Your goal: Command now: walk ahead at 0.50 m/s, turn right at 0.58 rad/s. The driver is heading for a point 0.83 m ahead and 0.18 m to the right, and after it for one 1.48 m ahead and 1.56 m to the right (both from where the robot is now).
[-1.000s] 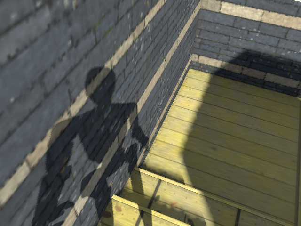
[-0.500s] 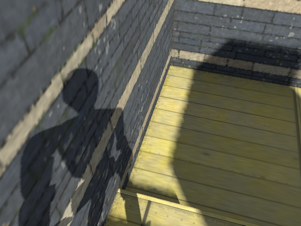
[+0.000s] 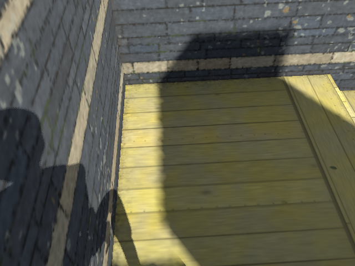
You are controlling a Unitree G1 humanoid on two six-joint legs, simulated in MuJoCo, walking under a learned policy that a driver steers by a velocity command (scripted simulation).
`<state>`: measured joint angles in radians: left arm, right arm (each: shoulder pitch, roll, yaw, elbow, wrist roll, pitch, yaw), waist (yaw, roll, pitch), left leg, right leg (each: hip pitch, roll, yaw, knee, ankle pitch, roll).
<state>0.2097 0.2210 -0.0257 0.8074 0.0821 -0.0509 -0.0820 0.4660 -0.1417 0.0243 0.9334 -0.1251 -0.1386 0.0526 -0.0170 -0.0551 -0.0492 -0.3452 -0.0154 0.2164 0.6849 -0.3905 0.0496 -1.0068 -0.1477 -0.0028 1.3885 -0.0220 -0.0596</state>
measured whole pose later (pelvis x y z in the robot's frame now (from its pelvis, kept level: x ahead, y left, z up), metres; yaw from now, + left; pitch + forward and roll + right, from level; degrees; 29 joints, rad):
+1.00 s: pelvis +0.64 -0.16 -0.33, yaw -29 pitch +2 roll +0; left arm 0.40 0.23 0.05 0.91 -0.08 -0.05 0.06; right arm 0.25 -0.24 -0.05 0.95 0.02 -0.04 0.02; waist 0.02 -0.03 -0.04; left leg -0.41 0.01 0.06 0.68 -0.30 0.02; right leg -0.70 0.01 0.10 2.04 -0.64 -0.01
